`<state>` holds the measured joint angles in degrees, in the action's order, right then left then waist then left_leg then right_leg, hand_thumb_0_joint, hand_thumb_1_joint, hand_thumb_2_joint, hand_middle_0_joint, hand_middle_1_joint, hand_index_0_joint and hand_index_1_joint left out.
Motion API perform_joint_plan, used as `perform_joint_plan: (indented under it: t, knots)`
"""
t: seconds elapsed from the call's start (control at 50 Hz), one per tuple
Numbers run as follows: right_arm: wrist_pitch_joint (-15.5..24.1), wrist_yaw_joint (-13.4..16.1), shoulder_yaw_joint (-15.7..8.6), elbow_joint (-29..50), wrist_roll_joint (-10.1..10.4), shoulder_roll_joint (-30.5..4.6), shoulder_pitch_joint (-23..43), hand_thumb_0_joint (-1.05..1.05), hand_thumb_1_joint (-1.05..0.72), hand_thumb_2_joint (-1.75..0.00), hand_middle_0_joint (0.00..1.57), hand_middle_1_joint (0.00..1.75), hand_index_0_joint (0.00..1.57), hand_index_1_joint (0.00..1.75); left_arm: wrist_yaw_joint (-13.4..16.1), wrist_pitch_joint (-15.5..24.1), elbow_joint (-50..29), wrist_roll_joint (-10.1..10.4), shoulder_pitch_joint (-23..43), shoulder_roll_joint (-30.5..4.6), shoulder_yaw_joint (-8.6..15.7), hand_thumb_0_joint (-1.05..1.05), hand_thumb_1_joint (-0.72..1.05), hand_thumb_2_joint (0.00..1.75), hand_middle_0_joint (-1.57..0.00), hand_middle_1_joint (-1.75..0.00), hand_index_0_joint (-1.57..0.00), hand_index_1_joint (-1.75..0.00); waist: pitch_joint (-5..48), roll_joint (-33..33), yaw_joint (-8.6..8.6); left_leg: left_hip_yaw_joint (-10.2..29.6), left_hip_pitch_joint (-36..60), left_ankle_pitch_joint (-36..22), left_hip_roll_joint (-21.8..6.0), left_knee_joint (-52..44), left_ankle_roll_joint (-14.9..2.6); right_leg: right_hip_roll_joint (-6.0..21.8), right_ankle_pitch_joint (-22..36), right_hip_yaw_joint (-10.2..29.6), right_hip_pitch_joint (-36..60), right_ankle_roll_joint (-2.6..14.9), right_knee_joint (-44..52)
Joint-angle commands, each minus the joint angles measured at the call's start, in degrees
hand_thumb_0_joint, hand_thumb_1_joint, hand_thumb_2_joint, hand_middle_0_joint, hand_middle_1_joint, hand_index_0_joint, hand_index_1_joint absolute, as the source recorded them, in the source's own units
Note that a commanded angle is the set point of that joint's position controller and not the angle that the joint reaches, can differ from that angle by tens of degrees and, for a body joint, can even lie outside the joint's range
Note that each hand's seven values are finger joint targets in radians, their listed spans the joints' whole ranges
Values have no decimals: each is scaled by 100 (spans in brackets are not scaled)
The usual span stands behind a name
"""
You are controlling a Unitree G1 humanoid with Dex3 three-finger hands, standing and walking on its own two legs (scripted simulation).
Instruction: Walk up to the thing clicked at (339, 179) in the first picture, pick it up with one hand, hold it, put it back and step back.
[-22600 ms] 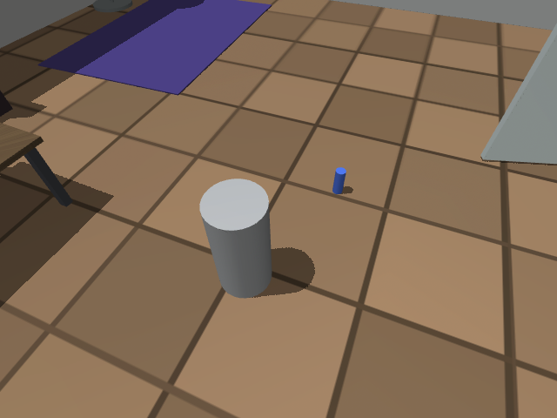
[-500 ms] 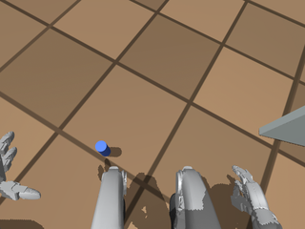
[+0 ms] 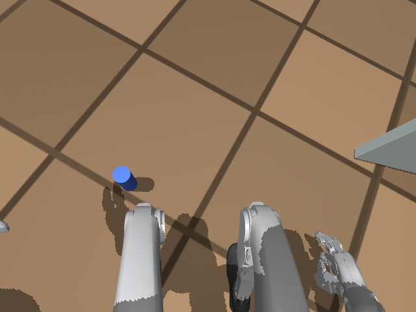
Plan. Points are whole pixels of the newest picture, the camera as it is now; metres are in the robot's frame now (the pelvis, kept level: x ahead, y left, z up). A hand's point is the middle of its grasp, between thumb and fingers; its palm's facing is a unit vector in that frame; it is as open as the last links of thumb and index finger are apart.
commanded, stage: go down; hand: left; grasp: from the side
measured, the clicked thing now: (126, 179) +0.42 +0.23 -0.40
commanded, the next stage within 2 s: approach in 1.16 s
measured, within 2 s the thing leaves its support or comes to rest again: neither
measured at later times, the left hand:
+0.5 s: hand out of the picture +0.33 +0.40 -0.07, palm faces +0.16 -0.97 -0.20, open 17.1 cm
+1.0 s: hand out of the picture +0.34 +0.41 -0.08, palm faces +0.15 -0.97 -0.17, open 17.3 cm
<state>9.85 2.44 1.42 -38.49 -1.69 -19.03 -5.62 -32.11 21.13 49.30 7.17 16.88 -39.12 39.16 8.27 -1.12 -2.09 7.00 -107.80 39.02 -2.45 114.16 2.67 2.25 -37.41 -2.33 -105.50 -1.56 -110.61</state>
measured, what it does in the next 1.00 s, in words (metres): lowers itself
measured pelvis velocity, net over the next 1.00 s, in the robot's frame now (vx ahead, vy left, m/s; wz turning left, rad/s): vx -0.01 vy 0.01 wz -0.02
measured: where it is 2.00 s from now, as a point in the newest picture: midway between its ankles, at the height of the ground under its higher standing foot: (193, 294)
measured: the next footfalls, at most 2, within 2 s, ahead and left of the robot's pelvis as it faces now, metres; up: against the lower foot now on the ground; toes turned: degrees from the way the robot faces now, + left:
none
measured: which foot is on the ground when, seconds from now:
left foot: down 0.00-1.00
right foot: down 0.00-1.00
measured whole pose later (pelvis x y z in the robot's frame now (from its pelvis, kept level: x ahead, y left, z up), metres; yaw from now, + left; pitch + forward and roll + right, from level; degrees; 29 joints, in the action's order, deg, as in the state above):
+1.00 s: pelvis -0.01 +0.01 -0.08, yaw -1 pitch +31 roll -6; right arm 9.6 0.5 4.0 -41.1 -2.5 -20.1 -5.8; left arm -39.7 22.2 54.5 9.9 24.9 -45.7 44.8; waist 5.9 -1.8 -2.6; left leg 8.5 -121.1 39.4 -1.2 129.5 2.3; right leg 1.8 -37.7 -1.7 -118.2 -2.1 -125.0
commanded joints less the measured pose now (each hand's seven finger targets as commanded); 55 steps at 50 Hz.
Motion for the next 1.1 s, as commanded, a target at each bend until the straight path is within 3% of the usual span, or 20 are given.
perform_joint_plan:
  t: [0.0,0.06,0.12,0.16,0.32,0.34,0.36,0.42,0.44,0.54,0.6,0.66,0.7,0.78,0.8,0.88,0.9,0.94,1.02,1.08]
  knots:
    - [177,74,-442,502,74,-1239,-393,0,-90,-90,20,30,20,30,-25,315,-907,267,345,-2230,697,0,-48,13,-4,-14,-4,-13,3193,1128,408,-326,2339,-904,111,-1606,-320,-191,740,-160,1439,363,935]
    - [177,66,-438,432,62,-1259,-425,0,-90,-90,20,30,20,30,-126,342,-899,327,532,-2152,692,0,-48,13,-4,-13,-4,-13,3174,1206,298,-299,2296,-1106,104,-1410,-311,-175,906,-198,1277,367,740]
    - [195,49,-434,372,51,-1281,-451,0,-90,-90,20,30,20,30,-208,431,-931,405,794,-2254,804,0,-48,12,-4,-12,-4,-12,3132,1174,238,-268,2162,-946,99,-1253,-326,-177,789,-215,1059,356,600]
    - [205,44,-421,359,36,-1271,-433,0,-90,-90,20,30,20,30,-264,487,-814,400,1014,-2332,752,0,-48,12,-3,-12,-3,-12,3037,968,148,-314,1834,-608,114,-1125,-372,-189,514,-200,1067,331,641]
    - [192,20,-332,272,-44,-1350,-486,0,-91,-90,20,30,20,30,-491,517,-502,403,1162,-2655,947,0,-47,13,-3,-12,-3,-11,3330,1009,220,-448,1674,-861,143,-772,-370,-193,688,-212,1137,335,361]
    - [192,8,-320,267,-39,-1357,-477,0,-91,-90,20,30,20,30,-519,508,-520,395,1279,-2609,856,0,-46,12,-3,-11,-3,-11,3231,1069,188,-404,1638,-764,137,-797,-364,-192,609,-242,951,344,281]
    - [182,3,-316,274,-51,-1360,-467,0,-91,-90,20,30,20,30,-533,511,-562,413,1308,-2715,964,0,-47,12,-3,-11,-2,-11,3313,1112,232,-433,1626,-777,146,-733,-369,-196,626,-228,968,341,257]
    - [164,-17,-293,224,-49,-1362,-463,0,-90,-90,20,30,20,30,-565,484,-527,409,1447,-2820,928,0,-46,12,-3,-10,-3,-10,3108,1087,198,-423,1412,-417,132,-696,-387,-209,341,-250,816,334,228]
    - [174,-17,-285,342,-39,-1391,-351,0,-90,-90,20,30,20,30,-552,495,-616,422,1451,-2997,1077,0,-46,12,-3,-10,-3,-10,3156,1099,277,-450,1362,-401,146,-680,-406,-211,339,-252,825,334,206]
    - [162,-50,-238,208,-45,-1377,-459,0,-91,-91,20,30,20,30,-618,471,-450,444,1555,-2910,987,0,-46,12,-3,-10,-2,-10,3049,1073,155,-442,1172,-470,152,-531,-400,-218,363,-291,697,337,40]
    - [164,-69,-238,191,-42,-1364,-416,0,-91,-90,20,30,20,30,-653,465,-363,470,1581,-2921,953,0,-49,11,-3,-10,-3,-10,2911,990,180,-493,984,-186,148,-441,-432,-241,134,-264,598,329,78]
    - [169,-83,-230,151,-60,-1377,-521,0,-91,-91,20,30,20,30,-684,449,-265,480,1553,-2928,998,0,-49,11,-3,-10,-3,-10,3009,914,177,-528,912,-358,159,-331,-429,-237,258,-258,728,326,22]
    - [167,-83,-224,154,-50,-1396,-486,0,-91,-91,20,30,20,30,-701,464,-407,479,1684,-3113,1032,0,-51,11,-3,-10,-3,-10,3036,994,220,-510,938,-263,152,-337,-435,-245,163,-276,644,331,-5]
    - [158,-96,-235,114,-42,-1423,-561,0,-91,-91,20,30,20,30,-724,450,-436,480,1672,-2990,983,0,-52,11,-3,-11,-3,-11,3089,1178,171,-411,1115,-328,143,-383,-392,-239,254,-355,429,351,-181]
    - [153,-96,-251,103,-33,-1451,-572,0,-91,-91,20,30,20,30,-717,459,-560,490,1693,-3040,1035,0,-52,11,-3,-11,-3,-11,3185,1243,234,-388,1226,-345,143,-410,-384,-235,294,-348,373,360,-211]
    - [143,-108,-226,94,-13,-1448,-551,0,-91,-91,20,30,20,30,-707,444,-476,514,1663,-2932,948,0,-50,11,-3,-10,-3,-10,2949,1214,170,-354,1089,-214,141,-410,-390,-226,196,-374,219,352,-253]
    - [148,-107,-227,95,-6,-1438,-524,0,-91,-91,20,30,20,30,-692,467,-586,528,1667,-3071,1053,0,-51,10,-4,-10,-3,-10,2969,1236,248,-355,1080,-150,146,-418,-389,-235,143,-368,199,357,-271]
    - [130,-110,-226,81,-15,-1436,-565,0,-91,-91,20,30,20,30,-685,477,-629,537,1669,-3090,1091,0,-52,10,-4,-10,-3,-10,3046,1307,265,-379,1132,-305,144,-386,-378,-231,256,-364,243,358,-297]
    - [128,-119,-232,24,-22,-1457,-570,0,-91,-91,20,30,20,30,-746,474,-409,574,1605,-2808,980,0,-51,10,-4,-10,-3,-10,2989,1325,136,-295,1284,-565,135,-295,-349,-205,472,-382,42,374,-431]
    - [124,-128,-214,43,-29,-1438,-597,0,-91,-91,20,30,20,30,-759,523,-525,590,1777,-2950,1045,0,-51,10,-4,-9,-3,-9,3076,1235,129,-357,1144,-637,167,-192,-372,-202,479,-351,161,370,-413]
